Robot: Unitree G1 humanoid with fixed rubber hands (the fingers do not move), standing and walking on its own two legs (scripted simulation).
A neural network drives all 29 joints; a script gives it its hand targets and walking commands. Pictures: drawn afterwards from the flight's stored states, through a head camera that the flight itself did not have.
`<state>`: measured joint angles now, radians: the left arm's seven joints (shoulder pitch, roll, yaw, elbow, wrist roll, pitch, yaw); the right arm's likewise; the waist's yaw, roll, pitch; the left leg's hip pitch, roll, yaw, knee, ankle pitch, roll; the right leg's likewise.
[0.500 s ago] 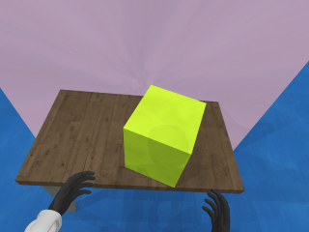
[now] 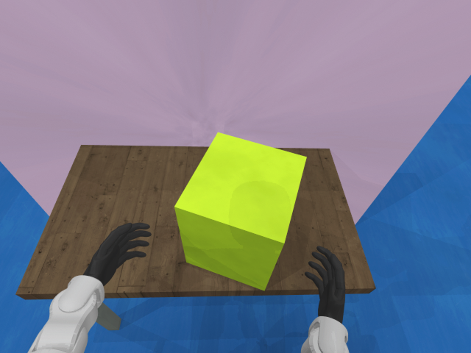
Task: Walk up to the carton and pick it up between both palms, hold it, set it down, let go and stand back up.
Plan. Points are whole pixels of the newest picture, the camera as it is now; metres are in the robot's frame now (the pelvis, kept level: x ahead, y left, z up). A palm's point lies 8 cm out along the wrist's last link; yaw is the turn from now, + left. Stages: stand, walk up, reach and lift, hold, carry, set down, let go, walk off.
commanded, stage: reach and lift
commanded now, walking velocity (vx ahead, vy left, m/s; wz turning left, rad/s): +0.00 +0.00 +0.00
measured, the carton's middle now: (241, 213) +0.42 +0.01 -0.08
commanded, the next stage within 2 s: none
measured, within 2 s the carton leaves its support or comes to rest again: neither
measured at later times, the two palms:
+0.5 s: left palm (107, 226) +0.31 +0.25 +0.03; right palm (340, 265) +0.27 -0.15 +0.02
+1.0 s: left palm (137, 187) +0.38 +0.21 +0.05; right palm (357, 230) +0.32 -0.17 +0.06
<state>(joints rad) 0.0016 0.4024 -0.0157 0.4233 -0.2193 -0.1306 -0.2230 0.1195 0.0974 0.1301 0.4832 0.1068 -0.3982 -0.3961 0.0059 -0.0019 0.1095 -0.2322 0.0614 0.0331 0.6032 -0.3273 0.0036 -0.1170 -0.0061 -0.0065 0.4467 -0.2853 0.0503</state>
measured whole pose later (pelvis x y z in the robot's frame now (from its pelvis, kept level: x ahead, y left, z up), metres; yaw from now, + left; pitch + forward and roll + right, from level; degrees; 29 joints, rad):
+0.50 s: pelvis -0.02 +0.00 +0.00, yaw +0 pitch -1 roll -2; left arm -0.31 0.44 -0.03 0.64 -0.27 -0.03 -0.18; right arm -0.17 0.07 0.03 0.53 0.15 -0.16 -0.39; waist -0.02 -0.03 0.04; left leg -0.29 0.05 0.03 0.57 -0.28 0.01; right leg -0.18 -0.02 -0.01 0.45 -0.25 0.05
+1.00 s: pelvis -0.02 +0.00 +0.00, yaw +0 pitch +4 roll -2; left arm -0.60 0.40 -0.05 0.87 -0.27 0.04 -0.13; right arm -0.42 -0.02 -0.01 0.63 0.23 -0.03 -0.34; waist -0.10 -0.03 -0.03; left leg -0.38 0.04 0.03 0.55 -0.25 0.02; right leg -0.27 -0.02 -0.01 0.41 -0.22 0.06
